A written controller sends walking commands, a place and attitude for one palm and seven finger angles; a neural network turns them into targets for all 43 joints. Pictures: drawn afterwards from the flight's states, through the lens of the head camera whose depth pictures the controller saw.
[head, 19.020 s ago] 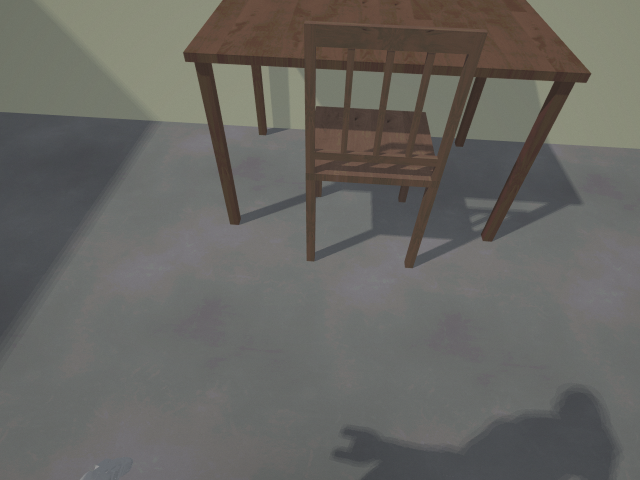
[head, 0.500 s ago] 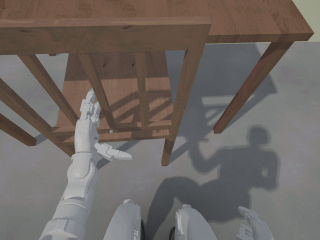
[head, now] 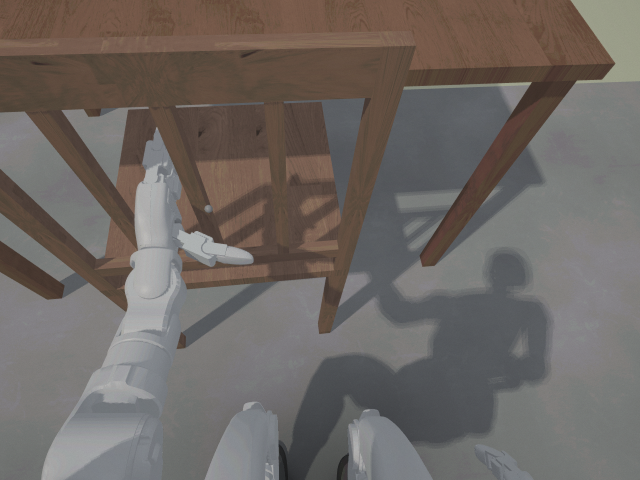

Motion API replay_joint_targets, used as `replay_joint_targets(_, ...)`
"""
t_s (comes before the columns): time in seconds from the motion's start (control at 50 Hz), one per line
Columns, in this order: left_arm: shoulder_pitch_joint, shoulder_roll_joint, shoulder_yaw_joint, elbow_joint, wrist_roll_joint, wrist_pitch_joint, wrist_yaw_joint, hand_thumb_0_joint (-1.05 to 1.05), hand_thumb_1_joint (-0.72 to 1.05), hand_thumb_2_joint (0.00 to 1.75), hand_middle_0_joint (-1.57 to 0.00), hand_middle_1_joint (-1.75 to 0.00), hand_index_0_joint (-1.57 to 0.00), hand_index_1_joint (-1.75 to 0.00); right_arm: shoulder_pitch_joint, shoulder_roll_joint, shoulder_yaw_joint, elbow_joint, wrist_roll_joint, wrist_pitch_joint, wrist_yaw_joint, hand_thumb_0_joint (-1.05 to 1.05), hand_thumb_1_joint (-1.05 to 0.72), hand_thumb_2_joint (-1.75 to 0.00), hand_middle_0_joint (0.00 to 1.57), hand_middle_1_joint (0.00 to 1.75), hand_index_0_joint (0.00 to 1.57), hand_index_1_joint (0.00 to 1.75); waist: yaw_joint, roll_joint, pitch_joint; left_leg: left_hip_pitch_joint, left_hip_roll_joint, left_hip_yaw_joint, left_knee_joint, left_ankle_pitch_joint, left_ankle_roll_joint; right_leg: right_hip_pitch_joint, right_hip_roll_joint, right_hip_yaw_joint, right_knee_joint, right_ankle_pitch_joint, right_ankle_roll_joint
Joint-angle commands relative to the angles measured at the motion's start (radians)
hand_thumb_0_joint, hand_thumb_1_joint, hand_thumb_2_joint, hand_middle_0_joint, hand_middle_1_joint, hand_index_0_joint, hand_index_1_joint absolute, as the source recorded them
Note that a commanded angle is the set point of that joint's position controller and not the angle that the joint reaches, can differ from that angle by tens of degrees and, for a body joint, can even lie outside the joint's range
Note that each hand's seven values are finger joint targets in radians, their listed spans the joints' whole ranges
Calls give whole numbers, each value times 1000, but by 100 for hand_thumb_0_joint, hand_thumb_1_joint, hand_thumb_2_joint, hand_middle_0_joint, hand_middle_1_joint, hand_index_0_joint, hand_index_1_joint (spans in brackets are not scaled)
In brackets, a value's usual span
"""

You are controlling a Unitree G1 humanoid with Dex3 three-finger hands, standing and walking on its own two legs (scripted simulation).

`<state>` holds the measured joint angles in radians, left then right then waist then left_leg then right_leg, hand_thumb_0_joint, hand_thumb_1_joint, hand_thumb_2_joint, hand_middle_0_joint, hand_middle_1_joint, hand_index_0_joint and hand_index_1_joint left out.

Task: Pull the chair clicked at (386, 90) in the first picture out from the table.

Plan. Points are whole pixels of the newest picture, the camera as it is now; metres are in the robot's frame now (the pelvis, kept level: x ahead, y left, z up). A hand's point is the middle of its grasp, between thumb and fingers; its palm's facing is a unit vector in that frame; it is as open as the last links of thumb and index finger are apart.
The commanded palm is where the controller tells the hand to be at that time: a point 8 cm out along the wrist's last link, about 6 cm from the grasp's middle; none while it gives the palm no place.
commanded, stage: push the fingers through the gap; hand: left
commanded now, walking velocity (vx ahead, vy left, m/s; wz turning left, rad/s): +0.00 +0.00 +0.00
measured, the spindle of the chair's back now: (198, 198) +0.45 +0.15 +0.04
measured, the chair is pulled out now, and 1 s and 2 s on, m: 0.00 0.00 0.04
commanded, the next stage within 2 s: hook a spindle and tug to test in 0.34 s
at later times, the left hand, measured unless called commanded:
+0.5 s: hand (216, 229) +0.42 +0.13 +0.02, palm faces +0.09 -1.00 +0.00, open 16.9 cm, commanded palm +0.40 +0.17 +0.02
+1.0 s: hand (223, 220) +0.43 +0.12 +0.02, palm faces +0.09 -1.00 -0.04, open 11.9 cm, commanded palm +0.40 +0.16 +0.02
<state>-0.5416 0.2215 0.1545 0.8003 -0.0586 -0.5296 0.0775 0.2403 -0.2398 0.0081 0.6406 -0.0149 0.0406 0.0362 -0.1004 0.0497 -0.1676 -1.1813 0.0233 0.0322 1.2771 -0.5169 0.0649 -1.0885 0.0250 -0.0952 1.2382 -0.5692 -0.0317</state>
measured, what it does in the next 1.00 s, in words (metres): stands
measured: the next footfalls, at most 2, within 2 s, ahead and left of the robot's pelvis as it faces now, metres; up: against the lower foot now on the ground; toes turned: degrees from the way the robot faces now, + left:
none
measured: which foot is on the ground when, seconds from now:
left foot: down 0.00-1.00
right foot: down 0.00-1.00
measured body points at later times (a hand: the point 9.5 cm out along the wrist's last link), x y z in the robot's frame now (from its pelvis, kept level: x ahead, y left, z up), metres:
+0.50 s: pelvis +0.00 +0.01 +0.00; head +0.12 +0.02 +0.43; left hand +0.41 +0.18 +0.02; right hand +0.10 -0.25 -0.12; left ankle +0.04 +0.08 -0.62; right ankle +0.01 -0.11 -0.62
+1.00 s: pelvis +0.00 -0.01 +0.00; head +0.12 +0.01 +0.43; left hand +0.42 +0.17 +0.03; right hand +0.08 -0.26 -0.12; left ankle +0.04 +0.08 -0.62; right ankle +0.01 -0.11 -0.62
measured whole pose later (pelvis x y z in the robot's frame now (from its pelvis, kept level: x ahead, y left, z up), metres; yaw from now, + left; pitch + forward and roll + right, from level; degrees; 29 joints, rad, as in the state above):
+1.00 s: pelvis +0.00 -0.01 +0.00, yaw +0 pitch +24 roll -3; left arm -0.52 0.18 0.15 0.82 -0.06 -0.55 0.10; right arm 0.25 -0.24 0.00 0.63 -0.02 0.06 0.05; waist -0.11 0.05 -0.16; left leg -1.18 0.03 0.03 1.27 -0.51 0.05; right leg -1.09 0.03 -0.10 1.23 -0.56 -0.04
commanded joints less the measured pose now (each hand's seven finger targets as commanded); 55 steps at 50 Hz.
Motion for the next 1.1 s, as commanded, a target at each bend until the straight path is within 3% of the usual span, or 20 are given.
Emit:
replay_joint_targets(0.0, -206, 46, 20, -56, -45, 17, -49, 0, -50, 30, -6, -8, -6, -8, 87, -168, -60, -123, 12, -9, -3, 0, -90, -90, 20, 30, 20, 30, -17, -44, -356, 323, -16, -83, -171, 237, -32, 162, 10, 62, -199, 257, 1)
replay_joint_targets(0.06, -286, 52, 12, -309, -87, -59, -45, 0, -50, 30, -6, -8, -6, -8, 78, -157, -68, -138, 5, -24, -1, 0, -90, -90, 20, 30, 20, 30, -6, 57, -525, 486, -2, -97, -156, 384, -41, 163, 10, 61, -172, 349, 0)
replay_joint_targets(0.08, -302, 91, 33, -378, -81, -90, -34, 0, -50, 30, -6, -8, -6, -8, 87, -156, -70, -132, 2, -28, 0, 0, -90, -90, 20, 30, 20, 30, 4, 70, -572, 527, 2, -103, -157, 419, -44, 174, 14, 63, -168, 366, 0)
replay_joint_targets(0.12, -307, 104, 25, -454, -58, -136, -6, 0, -50, 30, -6, -8, -6, -8, 94, -149, -75, -114, -7, -37, 2, 0, -90, -90, 20, 30, 20, 30, 1, 105, -602, 591, 8, -111, -151, 481, -51, 158, 18, 60, -156, 392, 0)
replay_joint_targets(0.16, -269, 127, 37, -405, -25, -143, 19, 0, -50, 30, -6, -8, -6, -8, 102, -156, -77, -93, -12, -33, 4, 0, -90, -90, 20, 30, 20, 30, -12, 61, -544, 560, 13, -120, -148, 475, -52, 136, 19, 53, -148, 384, 2)
replay_joint_targets(0.22, -193, 47, -18, -228, 18, -101, 26, 0, -50, 30, -6, -8, -6, -8, 98, -156, -75, -77, -12, -15, 14, 0, -90, -90, 20, 30, 20, 30, -31, 16, -388, 454, 10, -117, -159, 359, -50, 77, 15, 39, -156, 302, 4)
replay_joint_targets(0.26, -183, 36, -11, -130, 17, -63, 20, 0, -50, 30, -6, -8, -6, -8, 95, -162, -72, -82, -7, -3, 15, 0, -90, -90, 20, 30, 20, 30, -34, -16, -311, 398, 2, -115, -175, 277, -44, 63, 15, 35, -174, 244, 0)
replay_joint_targets(0.32, -214, 33, 0, -152, -12, -45, 10, 0, -50, 30, -6, -8, -6, -8, 79, -167, -71, -109, -1, 6, 12, 0, -90, -90, 20, 30, 20, 30, -22, -22, -357, 400, -3, -111, -184, 253, -41, 95, 13, 43, -185, 231, -1)
replay_joint_targets(0.36, -228, 29, -2, -239, -32, -65, 11, 0, -50, 30, -6, -8, -6, -8, 73, -163, -73, -127, -2, 0, 11, 0, -90, -90, 20, 30, 20, 30, -7, 35, -436, 477, 3, -121, -183, 313, -48, 92, 13, 40, -171, 259, -3)
replay_joint_targets(0.42, -318, 43, -16, -340, -26, -113, 26, 0, -50, 30, -6, -8, -6, -8, 72, -155, -74, -117, -8, -8, 9, 0, -90, -90, 20, 30, 20, 30, -18, 52, -498, 529, 9, -131, -167, 348, -50, 90, 14, 47, -162, 277, 2)
replay_joint_targets(0.46, -349, 56, -24, -351, -1, -138, 41, 0, -50, 30, -10, -19, -10, -19, 77, -157, -75, -104, -12, -14, 8, 0, -90, -90, 20, 30, 20, 30, -27, 68, -492, 546, 14, -144, -160, 354, -54, 52, 15, 44, -147, 265, 1)
replay_joint_targets(0.52, -332, 32, -39, -236, 30, -125, 54, 0, -50, 30, -15, -35, -15, -35, 79, -157, -73, -83, -16, -9, 11, 0, -90, -90, 20, 30, 20, 30, -44, 26, -417, 482, 10, -147, -157, 281, -50, 19, 14, 38, -150, 218, 3)
replay_joint_targets(0.6, -297, 58, 8, -97, 27, -68, 48, 0, -50, 30, -22, -57, -22, -57, 78, -162, -65, -94, -10, 8, 8, 0, -90, -90, 20, 30, 20, 30, -33, -25, -370, 375, -8, -115, -166, 212, -40, 77, 12, 47, -173, 200, 2)
replay_joint_targets(0.72, -326, 52, 3, -259, -14, -84, 33, 0, -50, 30, -32, -90, -32, -90, 74, -149, -67, -122, -7, 3, 6, 0, -90, -90, 20, 30, 20, 30, -14, 34, -516, 461, -8, -99, -153, 327, -40, 150, 12, 66, -171, 307, 3)
replay_joint_targets(0.78, -287, 37, -22, -292, -13, -105, 29, 0, -33, 37, -38, -107, -38, -107, 80, -146, -71, -119, -8, -3, 9, 0, -90, -90, 20, 30, 20, 30, -18, 19, -516, 475, -2, -101, -148, 363, -41, 160, 15, 63, -167, 341, 4)
replay_joint_targets(0.86, -283, 62, 1, -165, 7, -90, 30, 0, -11, 47, -45, -129, -45, -129, 90, -150, -66, -96, -6, 1, 7, 0, -90, -90, 20, 30, 20, 30, -40, -53, -373, 341, -11, -89, -145, 250, -30, 148, 15, 72, -184, 275, 9)
replay_joint_targets(0.9, -295, 83, 25, -146, 11, -88, 34, 0, 0, 52, -48, -140, -48, -140, 85, -150, -64, -99, -6, 3, 6, 0, -90, -90, 20, 30, 20, 30, -29, -29, -364, 316, -17, -81, -148, 221, -31, 148, 11, 79, -186, 251, 7)
replay_joint_targets(0.98, -318, 25, -29, -208, -1, -98, 19, 0, 23, 61, -50, -145, -50, -145, 85, -148, -69, -107, -7, -3, 11, 0, -90, -90, 20, 30, 20, 30, -29, 42, -445, 431, -10, -94, -148, 292, -38, 121, 12, 66, -175, 288, 2)
replay_joint_targets(1.04, -320, 38, -18, -251, -15, -101, 22, 0, 40, 68, -50, -145, -50, -145, 88, -150, -73, -106, -8, -5, 10, 0, -90, -90, 20, 30, 20, 30, -23, 55, -489, 459, -8, -93, -143, 337, -40, 139, 13, 67, -171, 324, 2)
replay_joint_targets(1.08, -285, 38, -15, -245, -11, -96, 27, 0, 51, 73, -50, -145, -50, -145, 91, -150, -75, -104, -7, -5, 11, 0, -90, -90, 20, 30, 20, 30, -23, 23, -491, 462, -6, -95, -142, 366, -40, 149, 13, 63, -166, 354, 4)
